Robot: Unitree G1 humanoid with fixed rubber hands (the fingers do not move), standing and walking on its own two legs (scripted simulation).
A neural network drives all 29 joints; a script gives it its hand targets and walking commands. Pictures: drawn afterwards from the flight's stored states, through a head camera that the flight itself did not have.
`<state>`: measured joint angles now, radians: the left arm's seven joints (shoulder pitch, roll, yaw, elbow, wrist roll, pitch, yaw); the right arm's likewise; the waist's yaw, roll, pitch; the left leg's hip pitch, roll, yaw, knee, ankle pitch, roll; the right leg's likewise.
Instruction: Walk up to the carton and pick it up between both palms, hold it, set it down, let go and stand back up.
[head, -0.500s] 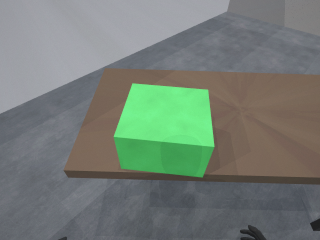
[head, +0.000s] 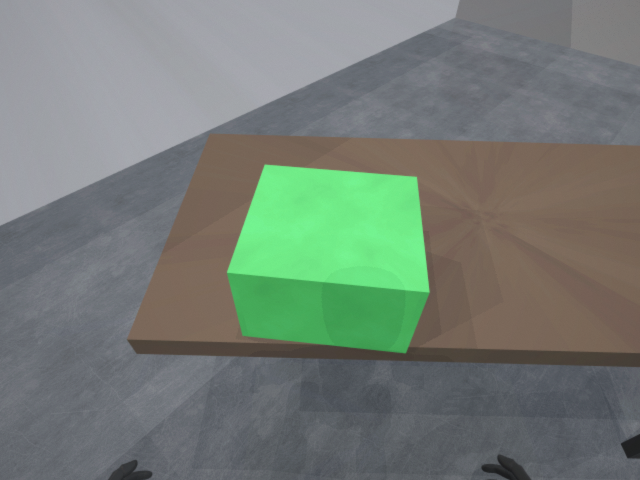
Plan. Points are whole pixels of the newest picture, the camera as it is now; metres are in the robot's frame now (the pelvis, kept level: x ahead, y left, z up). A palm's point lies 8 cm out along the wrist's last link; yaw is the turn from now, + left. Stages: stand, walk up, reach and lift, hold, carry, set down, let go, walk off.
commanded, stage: stand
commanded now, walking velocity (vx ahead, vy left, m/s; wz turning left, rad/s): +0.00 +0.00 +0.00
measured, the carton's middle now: (331, 254) +0.46 +0.00 +0.00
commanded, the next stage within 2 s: none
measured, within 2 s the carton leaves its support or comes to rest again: neither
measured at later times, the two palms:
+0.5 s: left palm out of the picture +0.09 +0.27 -0.10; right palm out of the picture +0.11 -0.26 -0.10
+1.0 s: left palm out of the picture +0.09 +0.27 -0.11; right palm out of the picture +0.11 -0.26 -0.11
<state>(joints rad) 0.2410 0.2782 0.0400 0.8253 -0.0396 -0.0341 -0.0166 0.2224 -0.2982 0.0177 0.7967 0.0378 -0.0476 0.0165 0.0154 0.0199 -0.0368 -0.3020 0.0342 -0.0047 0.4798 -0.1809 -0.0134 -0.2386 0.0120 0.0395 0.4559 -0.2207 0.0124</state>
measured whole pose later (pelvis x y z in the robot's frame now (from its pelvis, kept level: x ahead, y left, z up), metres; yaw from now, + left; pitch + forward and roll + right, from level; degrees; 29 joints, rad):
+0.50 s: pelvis +0.00 +0.00 +0.00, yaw +0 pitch +0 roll -1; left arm 0.22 0.28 0.04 0.87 -0.04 -0.03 -0.02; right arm 0.22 -0.30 0.02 0.81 0.04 -0.05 0.02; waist 0.02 0.02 -0.03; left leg -0.30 0.03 0.00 0.48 -0.18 -0.01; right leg -0.24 0.01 0.04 0.46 -0.22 0.01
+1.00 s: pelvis +0.00 +0.00 +0.00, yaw +0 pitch +0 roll -1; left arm 0.21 0.28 0.04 0.89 -0.04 -0.03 -0.02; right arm 0.22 -0.30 0.02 0.82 0.04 -0.05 0.02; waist 0.02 0.03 -0.02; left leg -0.30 0.03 0.00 0.48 -0.19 -0.01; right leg -0.24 0.01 0.04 0.46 -0.22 0.01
